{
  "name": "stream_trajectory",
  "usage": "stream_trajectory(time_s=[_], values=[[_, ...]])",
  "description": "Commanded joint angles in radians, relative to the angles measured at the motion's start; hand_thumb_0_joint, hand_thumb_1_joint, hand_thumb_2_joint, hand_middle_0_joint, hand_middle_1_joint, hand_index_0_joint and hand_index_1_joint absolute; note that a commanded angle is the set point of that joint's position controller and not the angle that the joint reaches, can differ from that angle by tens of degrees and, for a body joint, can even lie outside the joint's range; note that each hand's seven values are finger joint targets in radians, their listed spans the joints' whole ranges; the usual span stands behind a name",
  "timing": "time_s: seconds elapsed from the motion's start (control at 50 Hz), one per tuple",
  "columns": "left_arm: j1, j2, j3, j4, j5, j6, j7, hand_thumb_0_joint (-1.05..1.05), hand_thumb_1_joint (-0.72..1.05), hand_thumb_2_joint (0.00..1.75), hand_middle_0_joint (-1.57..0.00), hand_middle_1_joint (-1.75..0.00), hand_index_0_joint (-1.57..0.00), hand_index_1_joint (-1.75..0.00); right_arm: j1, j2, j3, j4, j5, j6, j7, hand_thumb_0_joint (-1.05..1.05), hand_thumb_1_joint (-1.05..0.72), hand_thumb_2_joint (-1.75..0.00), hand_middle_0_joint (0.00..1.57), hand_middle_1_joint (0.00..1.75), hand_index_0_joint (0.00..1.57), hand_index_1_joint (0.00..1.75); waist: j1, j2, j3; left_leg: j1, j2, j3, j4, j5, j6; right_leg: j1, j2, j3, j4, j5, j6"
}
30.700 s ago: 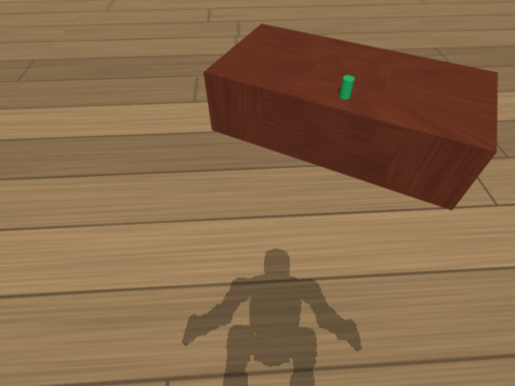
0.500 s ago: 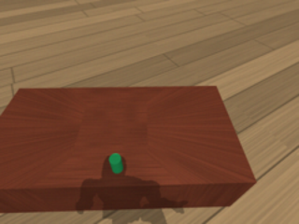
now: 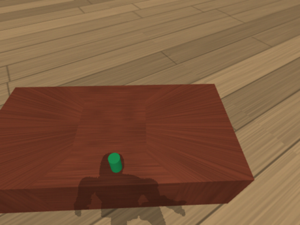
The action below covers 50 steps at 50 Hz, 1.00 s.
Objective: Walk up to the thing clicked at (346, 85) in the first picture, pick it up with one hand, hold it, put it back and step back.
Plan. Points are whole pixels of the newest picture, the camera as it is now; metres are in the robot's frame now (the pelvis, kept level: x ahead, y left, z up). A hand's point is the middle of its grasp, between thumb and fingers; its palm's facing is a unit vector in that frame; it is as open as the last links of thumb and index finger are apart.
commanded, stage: stand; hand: left
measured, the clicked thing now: (115, 162) +0.44 +0.19 -0.34
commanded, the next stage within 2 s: step back in 1.32 s
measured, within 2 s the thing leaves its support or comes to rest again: neither
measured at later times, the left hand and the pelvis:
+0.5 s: hand out of the picture +0.09 +0.25 -0.16, palm faces -0.02 -0.94 -0.33, open 7.3 cm; pelvis +0.02 +0.00 +0.00, yaw +0 degrees
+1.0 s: hand out of the picture +0.08 +0.25 -0.16, palm faces -0.03 -0.94 -0.33, open 7.3 cm; pelvis +0.02 +0.00 +0.00, yaw +0 degrees
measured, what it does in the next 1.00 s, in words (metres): stands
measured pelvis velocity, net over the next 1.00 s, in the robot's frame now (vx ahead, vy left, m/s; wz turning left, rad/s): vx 0.02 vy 0.00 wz -0.01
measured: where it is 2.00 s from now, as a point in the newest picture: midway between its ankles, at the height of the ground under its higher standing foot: outside the picture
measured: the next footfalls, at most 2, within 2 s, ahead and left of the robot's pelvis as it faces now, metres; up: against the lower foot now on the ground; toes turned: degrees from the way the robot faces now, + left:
none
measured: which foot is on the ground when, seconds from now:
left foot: down 0.00-1.00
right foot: down 0.00-1.00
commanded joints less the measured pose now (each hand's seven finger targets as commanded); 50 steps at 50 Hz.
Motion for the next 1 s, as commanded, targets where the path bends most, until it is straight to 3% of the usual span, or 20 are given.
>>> stream_trajectory(time_s=[0.0, 0.06, 0.12, 0.34, 0.38, 0.44, 0.54, 0.66, 0.76, 0.88, 0.98], values=[[-0.017, 0.205, 0.035, -0.044, -0.005, -0.017, 0.016, 0.00, 0.90, 0.90, -0.20, -0.30, -0.20, -0.30, -0.058, -0.220, -0.040, -0.058, 0.000, -0.025, -0.015, 0.00, -0.90, -0.90, 0.20, 0.30, 0.20, 0.30, -0.002, 0.027, -0.044, 0.073, 0.100, -0.130, -0.103, -0.109, 0.023, -0.106, -0.069, 0.061, -0.096, 0.030, -0.060], [-0.021, 0.205, 0.036, -0.041, -0.005, -0.017, 0.015, 0.00, 0.90, 0.90, -0.20, -0.30, -0.20, -0.30, -0.051, -0.215, -0.038, -0.057, 0.001, -0.023, -0.014, 0.00, -0.90, -0.90, 0.20, 0.30, 0.20, 0.30, -0.006, 0.017, -0.031, 0.061, 0.100, -0.130, -0.108, -0.123, 0.024, -0.110, -0.070, 0.060, -0.100, 0.019, -0.060], [-0.036, 0.206, 0.039, -0.047, -0.008, -0.022, 0.015, 0.00, 0.90, 0.90, -0.20, -0.30, -0.20, -0.30, -0.046, -0.210, -0.035, -0.054, 0.001, -0.028, -0.013, 0.00, -0.90, -0.90, 0.20, 0.30, 0.20, 0.30, -0.009, 0.005, -0.056, 0.093, 0.096, -0.110, -0.081, -0.002, 0.025, -0.095, -0.080, 0.066, -0.098, 0.083, -0.059], [-0.043, 0.205, 0.041, -0.051, -0.012, -0.020, 0.016, 0.00, 0.90, 0.90, -0.20, -0.30, -0.20, -0.30, -0.051, -0.218, -0.033, -0.047, 0.002, -0.029, -0.016, 0.00, -0.90, -0.90, 0.20, 0.30, 0.20, 0.30, -0.006, -0.003, -0.085, 0.129, 0.106, -0.095, -0.049, 0.137, 0.030, -0.058, -0.088, 0.060, -0.101, 0.187, -0.050], [-0.043, 0.204, 0.041, -0.054, -0.013, -0.019, 0.017, 0.00, 0.90, 0.90, -0.20, -0.30, -0.20, -0.30, -0.061, -0.217, -0.032, -0.051, 0.002, -0.030, -0.017, 0.00, -0.90, -0.90, 0.20, 0.30, 0.20, 0.30, -0.003, 0.003, -0.105, 0.147, 0.109, -0.090, -0.032, 0.220, 0.029, -0.050, -0.087, 0.053, -0.091, 0.245, -0.046], [-0.050, 0.207, 0.041, -0.055, -0.012, -0.019, 0.018, 0.00, 0.90, 0.90, -0.20, -0.30, -0.20, -0.30, -0.060, -0.214, -0.029, -0.049, 0.004, -0.031, -0.018, 0.00, -0.90, -0.90, 0.20, 0.30, 0.20, 0.30, -0.008, -0.001, -0.098, 0.144, 0.110, -0.089, -0.035, 0.228, 0.026, -0.043, -0.089, 0.052, -0.091, 0.252, -0.046], [-0.060, 0.204, 0.043, -0.056, -0.010, -0.015, 0.015, 0.00, 0.90, 0.90, -0.20, -0.30, -0.20, -0.30, -0.069, -0.219, -0.030, -0.049, 0.001, -0.026, -0.017, 0.00, -0.90, -0.90, 0.20, 0.30, 0.20, 0.30, -0.007, 0.005, -0.051, 0.113, 0.106, -0.093, -0.066, 0.086, 0.025, -0.071, -0.087, 0.055, -0.116, 0.134, -0.049], [-0.062, 0.210, 0.046, -0.064, -0.009, -0.019, 0.014, 0.00, 0.90, 0.90, -0.20, -0.30, -0.20, -0.30, -0.078, -0.222, -0.032, -0.055, 0.002, -0.031, -0.015, 0.00, -0.90, -0.90, 0.20, 0.30, 0.20, 0.30, -0.008, 0.013, -0.076, 0.131, 0.110, -0.095, -0.056, 0.153, 0.025, -0.058, -0.087, 0.050, -0.105, 0.176, -0.051], [-0.070, 0.207, 0.045, -0.067, -0.009, -0.014, 0.013, 0.00, 0.90, 0.90, -0.20, -0.30, -0.20, -0.30, -0.084, -0.222, -0.035, -0.054, 0.002, -0.027, -0.013, 0.00, -0.90, -0.90, 0.20, 0.30, 0.20, 0.30, -0.012, 0.013, -0.047, 0.102, 0.106, -0.103, -0.082, 0.038, 0.022, -0.081, -0.081, 0.048, -0.120, 0.079, -0.054], [-0.057, 0.208, 0.044, -0.074, -0.010, -0.018, 0.012, 0.00, 0.90, 0.90, -0.20, -0.30, -0.20, -0.30, -0.078, -0.225, -0.035, -0.052, 0.002, -0.030, -0.013, 0.00, -0.90, -0.90, 0.20, 0.30, 0.20, 0.30, -0.007, 0.013, -0.100, 0.143, 0.109, -0.095, -0.060, 0.113, 0.027, -0.057, -0.089, 0.051, -0.113, 0.153, -0.055], [-0.048, 0.211, 0.043, -0.073, -0.011, -0.017, 0.011, 0.00, 0.90, 0.90, -0.20, -0.30, -0.20, -0.30, -0.076, -0.233, -0.037, -0.051, 0.002, -0.030, -0.013, 0.00, -0.90, -0.90, 0.20, 0.30, 0.20, 0.30, -0.008, 0.017, -0.075, 0.132, 0.109, -0.100, -0.076, 0.077, 0.028, -0.073, -0.085, 0.051, -0.118, 0.120, -0.055]])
